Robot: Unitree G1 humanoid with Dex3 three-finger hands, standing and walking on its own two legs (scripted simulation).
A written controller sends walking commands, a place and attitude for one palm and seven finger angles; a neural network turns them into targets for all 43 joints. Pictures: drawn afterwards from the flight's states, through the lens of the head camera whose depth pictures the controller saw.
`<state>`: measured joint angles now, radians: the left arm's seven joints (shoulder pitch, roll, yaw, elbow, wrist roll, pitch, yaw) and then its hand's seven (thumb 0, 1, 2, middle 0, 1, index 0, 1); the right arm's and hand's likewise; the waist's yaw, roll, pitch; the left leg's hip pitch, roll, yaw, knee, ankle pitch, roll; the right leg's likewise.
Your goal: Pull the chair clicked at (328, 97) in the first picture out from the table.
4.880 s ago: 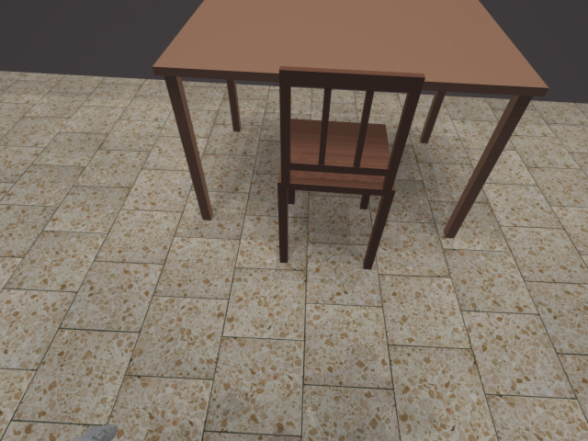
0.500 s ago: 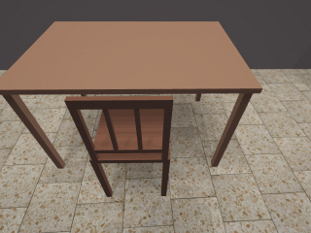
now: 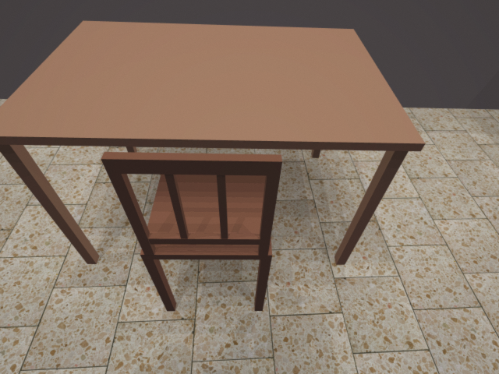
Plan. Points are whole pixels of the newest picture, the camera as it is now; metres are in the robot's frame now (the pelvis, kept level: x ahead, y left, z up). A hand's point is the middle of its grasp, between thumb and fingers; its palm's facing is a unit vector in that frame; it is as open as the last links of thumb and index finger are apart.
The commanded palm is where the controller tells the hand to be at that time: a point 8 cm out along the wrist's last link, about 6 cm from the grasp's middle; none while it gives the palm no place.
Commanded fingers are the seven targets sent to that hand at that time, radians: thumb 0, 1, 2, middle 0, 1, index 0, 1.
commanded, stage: look again from close up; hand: left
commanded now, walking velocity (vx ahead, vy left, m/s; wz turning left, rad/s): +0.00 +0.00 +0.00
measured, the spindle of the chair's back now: (178, 207) +0.49 +0.20 -0.11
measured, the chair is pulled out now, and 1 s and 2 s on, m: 0.00 0.00 0.00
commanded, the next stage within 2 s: shuffle to correct the standing spot in 0.26 s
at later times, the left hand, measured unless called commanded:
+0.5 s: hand out of the picture -0.01 +0.16 -0.18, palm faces +0.05 -0.99 -0.16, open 7.4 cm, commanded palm none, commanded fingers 0.00 0.90 0.90 -0.20 -0.30 -0.20 -0.30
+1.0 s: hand out of the picture +0.03 +0.15 -0.19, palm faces +0.10 -0.98 -0.18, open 7.3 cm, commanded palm none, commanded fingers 0.00 0.90 0.90 -0.20 -0.30 -0.20 -0.30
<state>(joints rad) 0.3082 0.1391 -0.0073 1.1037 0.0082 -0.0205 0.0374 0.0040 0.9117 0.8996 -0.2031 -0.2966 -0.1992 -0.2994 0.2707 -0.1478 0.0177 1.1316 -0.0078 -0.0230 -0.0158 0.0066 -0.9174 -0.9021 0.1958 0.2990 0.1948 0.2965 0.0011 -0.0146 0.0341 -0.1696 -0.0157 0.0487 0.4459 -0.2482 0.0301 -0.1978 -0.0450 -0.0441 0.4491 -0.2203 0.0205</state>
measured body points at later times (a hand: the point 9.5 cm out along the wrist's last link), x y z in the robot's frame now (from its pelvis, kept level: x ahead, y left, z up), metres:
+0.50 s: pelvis +0.01 +0.00 +0.00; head +0.01 +0.01 +0.45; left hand -0.02 +0.21 -0.17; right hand -0.01 -0.21 -0.16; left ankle +0.00 +0.10 -0.74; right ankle +0.01 -0.13 -0.74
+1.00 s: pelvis +0.05 -0.01 -0.01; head +0.07 +0.00 +0.44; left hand +0.03 +0.20 -0.17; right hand +0.07 -0.24 -0.16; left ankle +0.00 +0.10 -0.74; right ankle +0.01 -0.13 -0.74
